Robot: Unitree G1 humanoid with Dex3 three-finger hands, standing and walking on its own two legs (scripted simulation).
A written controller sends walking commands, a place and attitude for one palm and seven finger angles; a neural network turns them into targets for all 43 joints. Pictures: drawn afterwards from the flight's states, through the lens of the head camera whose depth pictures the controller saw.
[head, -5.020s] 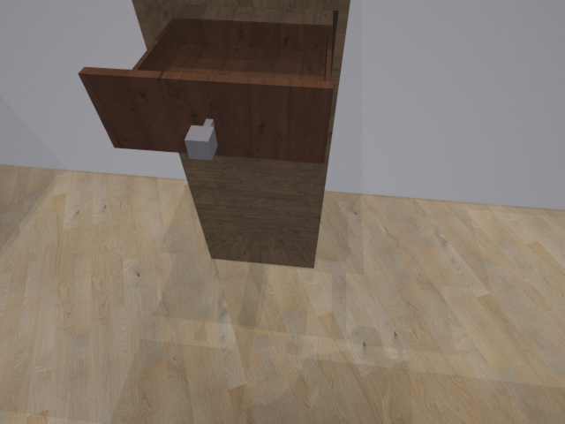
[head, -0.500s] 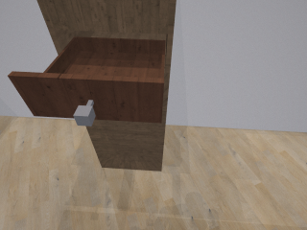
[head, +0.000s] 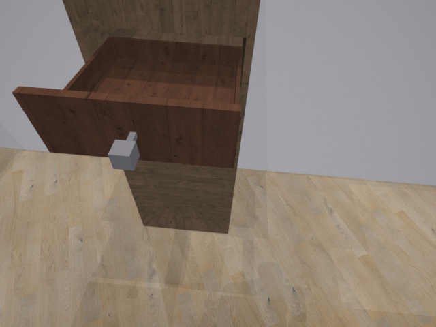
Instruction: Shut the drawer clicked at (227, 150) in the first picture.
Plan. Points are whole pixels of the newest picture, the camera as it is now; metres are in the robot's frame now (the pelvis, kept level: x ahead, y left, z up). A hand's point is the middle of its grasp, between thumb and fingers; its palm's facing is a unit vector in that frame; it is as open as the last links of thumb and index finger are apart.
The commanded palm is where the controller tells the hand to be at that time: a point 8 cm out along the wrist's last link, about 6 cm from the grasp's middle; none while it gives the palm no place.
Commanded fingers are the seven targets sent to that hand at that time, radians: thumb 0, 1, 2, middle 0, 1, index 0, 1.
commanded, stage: look again from close up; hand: left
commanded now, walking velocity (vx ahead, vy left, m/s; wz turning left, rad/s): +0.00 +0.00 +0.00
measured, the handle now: (127, 147) +0.38 +0.19 +0.14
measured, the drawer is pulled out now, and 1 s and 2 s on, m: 0.28 0.28 0.28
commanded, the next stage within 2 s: come to a stop and stand still in 0.42 s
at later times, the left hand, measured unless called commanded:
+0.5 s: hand out of the picture +0.00 +0.16 -0.18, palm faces +0.03 -0.99 -0.15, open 7.4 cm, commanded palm none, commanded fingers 0.00 0.90 0.90 -0.20 -0.30 -0.20 -0.30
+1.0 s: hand out of the picture +0.02 +0.19 -0.18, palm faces +0.01 -0.98 -0.21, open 7.4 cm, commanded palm none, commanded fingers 0.00 0.90 0.90 -0.20 -0.30 -0.20 -0.30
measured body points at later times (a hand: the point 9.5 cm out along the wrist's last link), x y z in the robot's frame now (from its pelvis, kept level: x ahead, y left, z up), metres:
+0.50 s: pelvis +0.02 +0.01 +0.00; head +0.03 +0.02 +0.45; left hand +0.00 +0.22 -0.16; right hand +0.00 -0.20 -0.16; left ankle +0.01 +0.11 -0.74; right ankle +0.03 -0.13 -0.74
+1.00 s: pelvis +0.02 +0.01 -0.01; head +0.01 +0.00 +0.44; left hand +0.02 +0.24 -0.16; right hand +0.03 -0.21 -0.17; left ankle +0.01 +0.11 -0.74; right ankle +0.03 -0.13 -0.74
